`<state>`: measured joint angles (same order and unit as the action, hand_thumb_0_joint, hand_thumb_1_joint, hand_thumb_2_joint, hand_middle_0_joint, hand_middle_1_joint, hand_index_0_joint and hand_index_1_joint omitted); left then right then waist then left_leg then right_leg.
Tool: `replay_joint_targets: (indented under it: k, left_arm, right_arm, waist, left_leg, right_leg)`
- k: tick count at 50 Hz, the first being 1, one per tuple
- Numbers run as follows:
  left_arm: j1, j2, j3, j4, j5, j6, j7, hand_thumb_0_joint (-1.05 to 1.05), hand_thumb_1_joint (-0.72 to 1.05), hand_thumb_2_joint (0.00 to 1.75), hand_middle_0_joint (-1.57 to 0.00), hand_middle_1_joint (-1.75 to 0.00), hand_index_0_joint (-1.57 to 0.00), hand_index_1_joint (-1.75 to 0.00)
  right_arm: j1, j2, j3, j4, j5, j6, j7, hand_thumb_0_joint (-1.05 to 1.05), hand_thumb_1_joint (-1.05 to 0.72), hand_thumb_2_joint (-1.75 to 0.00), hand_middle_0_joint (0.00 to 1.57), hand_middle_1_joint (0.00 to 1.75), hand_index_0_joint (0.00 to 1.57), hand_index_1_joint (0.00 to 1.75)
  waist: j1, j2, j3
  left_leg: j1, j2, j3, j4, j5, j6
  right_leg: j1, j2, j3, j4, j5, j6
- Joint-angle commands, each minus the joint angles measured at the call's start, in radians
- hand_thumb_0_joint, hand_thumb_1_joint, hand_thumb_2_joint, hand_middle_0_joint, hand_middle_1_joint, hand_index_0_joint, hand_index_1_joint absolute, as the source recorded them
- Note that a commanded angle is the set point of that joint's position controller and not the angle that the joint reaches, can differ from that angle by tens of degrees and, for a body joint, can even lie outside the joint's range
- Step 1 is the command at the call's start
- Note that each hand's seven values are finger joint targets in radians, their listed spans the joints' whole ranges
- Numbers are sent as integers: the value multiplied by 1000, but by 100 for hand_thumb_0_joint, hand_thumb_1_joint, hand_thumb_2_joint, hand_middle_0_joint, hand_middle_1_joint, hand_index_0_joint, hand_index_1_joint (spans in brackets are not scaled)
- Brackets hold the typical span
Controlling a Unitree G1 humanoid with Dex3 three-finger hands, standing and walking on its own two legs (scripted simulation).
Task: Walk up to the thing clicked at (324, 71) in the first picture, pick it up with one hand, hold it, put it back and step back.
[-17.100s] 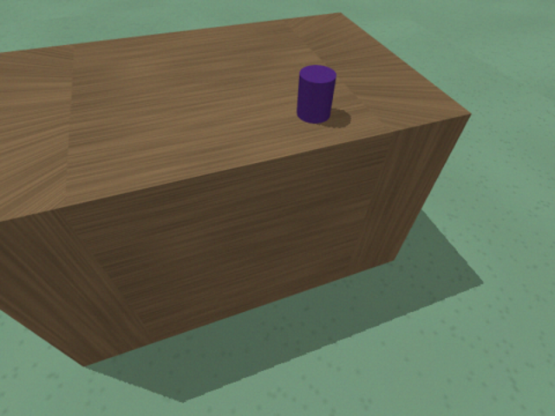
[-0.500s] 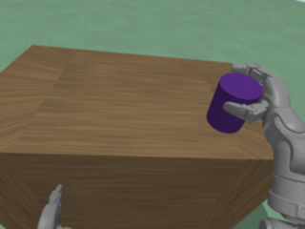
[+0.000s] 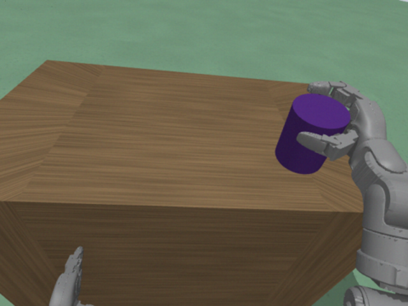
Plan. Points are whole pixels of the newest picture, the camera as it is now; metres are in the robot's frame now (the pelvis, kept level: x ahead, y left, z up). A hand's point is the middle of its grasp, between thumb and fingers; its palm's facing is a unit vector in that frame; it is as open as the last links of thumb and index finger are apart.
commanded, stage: hold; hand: right
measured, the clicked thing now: (308, 135) +0.34 -0.16 +0.23
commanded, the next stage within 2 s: crouch in 0.86 s
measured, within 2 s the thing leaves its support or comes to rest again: neither
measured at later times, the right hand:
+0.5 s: hand (320, 121) +0.34 -0.17 +0.27, palm faces +0.08 +1.00 -0.02, open 11.8 cm
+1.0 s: hand (316, 120) +0.34 -0.16 +0.26, palm faces +0.08 +1.00 -0.02, open 11.8 cm
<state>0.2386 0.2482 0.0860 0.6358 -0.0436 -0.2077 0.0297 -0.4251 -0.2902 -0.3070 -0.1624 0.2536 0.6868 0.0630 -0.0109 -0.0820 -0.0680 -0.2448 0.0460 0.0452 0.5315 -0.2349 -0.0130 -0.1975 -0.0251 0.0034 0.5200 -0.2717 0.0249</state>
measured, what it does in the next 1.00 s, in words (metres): stands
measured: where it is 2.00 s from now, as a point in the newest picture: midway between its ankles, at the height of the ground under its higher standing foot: outside the picture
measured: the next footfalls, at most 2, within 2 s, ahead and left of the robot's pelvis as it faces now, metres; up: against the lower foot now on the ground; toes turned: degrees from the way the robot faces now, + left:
none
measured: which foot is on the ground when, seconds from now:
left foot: down 0.00-1.00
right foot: down 0.00-1.00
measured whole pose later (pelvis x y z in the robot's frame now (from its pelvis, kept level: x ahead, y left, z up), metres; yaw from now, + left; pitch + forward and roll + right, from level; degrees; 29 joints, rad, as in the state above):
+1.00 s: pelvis +0.00 +0.00 +0.00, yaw +0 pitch -3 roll +0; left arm 0.24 0.25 0.08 0.64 -0.05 -0.18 0.02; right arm -0.44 -0.28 -0.29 -0.13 0.25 0.68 0.05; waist -0.01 -0.09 -0.07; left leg -0.23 0.05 0.04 0.51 -0.23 -0.02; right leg -0.19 -0.03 0.00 0.51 -0.27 0.02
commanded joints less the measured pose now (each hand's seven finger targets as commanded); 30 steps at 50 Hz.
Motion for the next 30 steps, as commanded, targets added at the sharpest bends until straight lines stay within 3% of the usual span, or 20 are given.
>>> replay_joint_targets:
  k: [1,4,9,11,13,14,17,19,20,22,24,27,30]
  left_arm:
    - [-156,102,33,-185,-7,-61,5,0,-54,5,-4,-4,-4,-4]
    - [-144,94,25,-171,-6,-54,3,0,-55,5,-4,-5,-4,-5]
    - [-171,127,57,-160,-5,-58,10,0,-54,5,-4,-5,-4,-5]
    - [-170,80,12,-165,-6,-58,2,0,-55,5,-4,-5,-4,-5]
    - [-164,114,42,-184,-5,-58,10,0,-55,6,-4,-5,-4,-5]
    - [-167,105,33,-182,-6,-57,9,0,-55,6,-4,-5,-4,-5]
    - [-149,128,57,-155,-4,-56,9,0,-55,5,-4,-5,-4,-5]
    - [-148,87,23,-175,-6,-58,2,0,-55,6,-4,-5,-4,-5]
    - [-148,113,46,-188,-7,-61,7,0,-55,5,-4,-4,-4,-5]
    - [-121,85,22,-149,-6,-52,2,0,-55,6,-4,-5,-4,-5]
    - [-150,123,55,-180,-6,-55,8,0,-55,5,-4,-5,-4,-5]
    - [-153,102,37,-152,-7,-51,5,0,-54,5,-4,-5,-4,-5]
    - [-163,117,42,-179,-6,-55,5,0,-55,5,-4,-5,-4,-5]
  right_arm:
    - [-444,-209,-72,-233,10,-87,0,0,3,-126,119,139,125,139]
    - [-438,-205,-65,-227,7,-80,0,0,3,-127,119,139,125,139]
    - [-438,-200,-68,-220,12,-75,-6,0,2,-127,120,140,126,140]
    - [-441,-190,-54,-212,7,-81,-6,0,1,-126,120,139,126,139]
    - [-436,-197,-64,-193,7,-82,-9,0,3,-126,119,139,125,139]
    - [-451,-199,-64,-215,8,-83,-10,0,3,-126,119,139,125,139]
    - [-461,-202,-60,-220,5,-90,-14,0,3,-129,121,141,127,141]
    - [-478,-190,-46,-222,2,-95,-12,0,1,-127,120,139,126,139]
    - [-489,-201,-58,-231,7,-96,-15,0,1,-128,121,140,127,140]
    - [-443,-200,-62,-185,3,-90,-13,0,1,-127,120,140,126,140]
    - [-463,-197,-57,-203,5,-91,-10,0,1,-127,121,140,127,140]
    - [-475,-191,-50,-214,7,-83,-10,0,1,-128,121,141,127,141]
    - [-465,-195,-59,-187,5,-80,-10,0,1,-128,121,141,127,141]
  waist:
    - [-7,65,-183]
    - [-7,61,-183]
    - [-3,77,-172]
    - [-4,79,-176]
    - [6,119,-186]
    - [-1,105,-182]
    - [-1,49,-183]
    - [3,70,-192]
    - [5,79,-199]
    - [4,66,-174]
    - [7,79,-199]
    - [-2,69,-144]
    - [1,98,-192]
  left_leg:
    - [49,-34,35,-98,90,8]
    - [52,-29,32,-97,114,8]
    - [45,-34,34,-106,71,7]
    - [52,-32,35,-104,71,6]
    - [53,-30,31,-106,92,1]
    - [52,-28,30,-104,100,1]
    - [41,-37,37,-94,95,12]
    - [52,-35,37,-95,103,9]
    - [50,-39,39,-94,108,9]
    - [44,-34,35,-96,117,8]
    - [51,-34,32,-97,124,7]
    - [34,-33,34,-111,62,8]
    - [56,-34,34,-104,108,7]
  right_leg:
    - [38,39,-9,-77,113,-38]
    - [37,43,-13,-70,137,-38]
    - [34,40,-10,-83,91,-40]
    - [30,41,-9,-81,92,-40]
    - [36,41,-12,-74,111,-44]
    - [38,44,-15,-70,116,-44]
    - [46,34,-5,-86,121,-32]
    - [47,36,-8,-79,126,-36]
    - [55,32,-6,-80,132,-36]
    - [43,38,-11,-77,137,-38]
    - [57,37,-11,-76,143,-38]
    - [28,39,-12,-87,87,-39]
    - [50,36,-9,-80,131,-39]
